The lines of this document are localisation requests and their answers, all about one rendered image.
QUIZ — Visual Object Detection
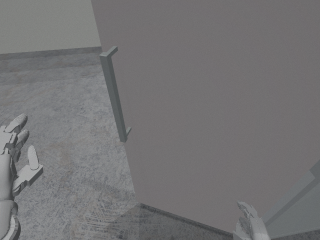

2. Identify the fridge door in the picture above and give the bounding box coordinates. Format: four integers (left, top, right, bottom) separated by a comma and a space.
91, 0, 320, 233

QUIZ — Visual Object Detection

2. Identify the robot left forearm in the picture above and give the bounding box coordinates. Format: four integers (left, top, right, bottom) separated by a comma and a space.
0, 200, 21, 240

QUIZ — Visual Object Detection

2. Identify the handle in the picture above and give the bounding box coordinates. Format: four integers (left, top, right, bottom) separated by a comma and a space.
99, 46, 132, 143

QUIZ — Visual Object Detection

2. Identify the robot left hand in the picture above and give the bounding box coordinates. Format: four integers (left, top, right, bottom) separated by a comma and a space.
0, 113, 43, 201

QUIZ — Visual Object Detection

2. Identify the robot right hand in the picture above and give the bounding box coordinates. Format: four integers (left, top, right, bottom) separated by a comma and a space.
232, 200, 271, 240

